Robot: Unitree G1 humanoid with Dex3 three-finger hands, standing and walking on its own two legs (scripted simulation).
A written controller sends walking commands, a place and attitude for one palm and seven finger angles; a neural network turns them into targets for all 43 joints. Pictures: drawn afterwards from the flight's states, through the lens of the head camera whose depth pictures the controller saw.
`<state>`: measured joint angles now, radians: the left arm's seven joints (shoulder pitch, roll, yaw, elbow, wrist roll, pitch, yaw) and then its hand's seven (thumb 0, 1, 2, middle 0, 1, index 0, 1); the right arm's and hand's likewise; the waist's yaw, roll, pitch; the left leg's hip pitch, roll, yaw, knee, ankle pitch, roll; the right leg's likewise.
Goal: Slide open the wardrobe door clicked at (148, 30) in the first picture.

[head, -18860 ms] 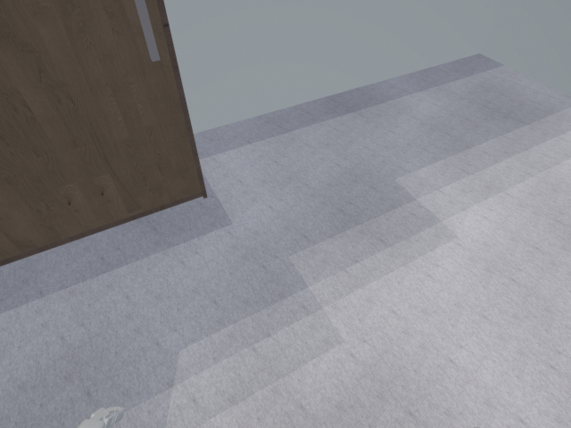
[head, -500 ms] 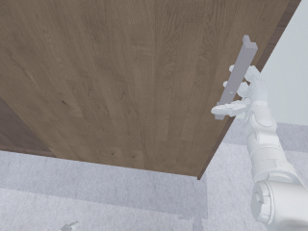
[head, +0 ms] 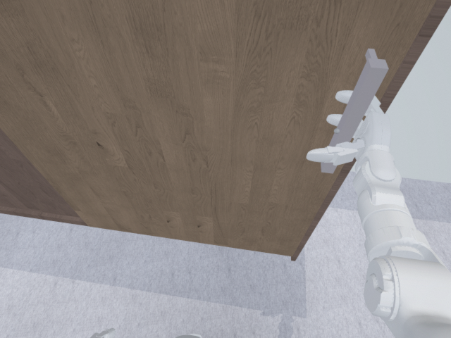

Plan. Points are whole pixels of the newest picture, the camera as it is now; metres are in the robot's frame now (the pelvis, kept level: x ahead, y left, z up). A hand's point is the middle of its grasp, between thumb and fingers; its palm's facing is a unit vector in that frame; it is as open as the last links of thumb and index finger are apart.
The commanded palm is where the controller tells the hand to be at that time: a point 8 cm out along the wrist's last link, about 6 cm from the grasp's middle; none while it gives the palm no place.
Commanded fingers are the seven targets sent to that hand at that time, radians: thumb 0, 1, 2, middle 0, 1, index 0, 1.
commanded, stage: slide the fingers in behind the handle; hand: right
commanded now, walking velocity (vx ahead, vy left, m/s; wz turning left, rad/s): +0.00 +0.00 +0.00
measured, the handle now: (345, 118) +0.52 -0.15 +0.11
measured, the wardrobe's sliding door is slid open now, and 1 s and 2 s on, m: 0.00 0.00 0.00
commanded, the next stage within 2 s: grip the handle and tug to test in 0.34 s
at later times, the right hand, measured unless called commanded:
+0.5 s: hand (336, 131) +0.47 -0.13 +0.12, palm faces +0.03 +1.00 +0.01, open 13.9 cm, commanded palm +0.44 -0.17 +0.12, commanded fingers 0.00 0.31 -0.38 0.32 1.23 0.32 1.23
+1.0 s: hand (336, 130) +0.47 -0.13 +0.12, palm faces +0.05 +1.00 +0.00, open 7.5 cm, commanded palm +0.44 -0.17 +0.12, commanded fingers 0.00 -0.85 -0.88 0.44 1.39 0.44 1.39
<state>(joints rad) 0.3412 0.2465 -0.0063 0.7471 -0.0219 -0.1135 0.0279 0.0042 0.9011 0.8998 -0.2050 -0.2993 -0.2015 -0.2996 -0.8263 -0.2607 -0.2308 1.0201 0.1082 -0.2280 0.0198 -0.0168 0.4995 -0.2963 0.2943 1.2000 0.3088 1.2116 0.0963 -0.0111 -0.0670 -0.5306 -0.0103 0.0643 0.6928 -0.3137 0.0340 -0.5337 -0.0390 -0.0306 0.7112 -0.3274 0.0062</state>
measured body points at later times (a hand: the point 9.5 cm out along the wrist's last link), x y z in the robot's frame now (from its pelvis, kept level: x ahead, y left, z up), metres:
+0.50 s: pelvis +0.00 -0.01 +0.00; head +0.04 -0.01 +0.45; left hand +0.05 +0.25 -0.12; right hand +0.46 -0.18 +0.13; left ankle +0.02 +0.10 -0.72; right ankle +0.01 -0.12 -0.72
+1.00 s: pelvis +0.00 -0.01 +0.00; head +0.05 -0.01 +0.45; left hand +0.07 +0.25 -0.12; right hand +0.46 -0.18 +0.13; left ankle +0.02 +0.10 -0.72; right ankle +0.01 -0.12 -0.72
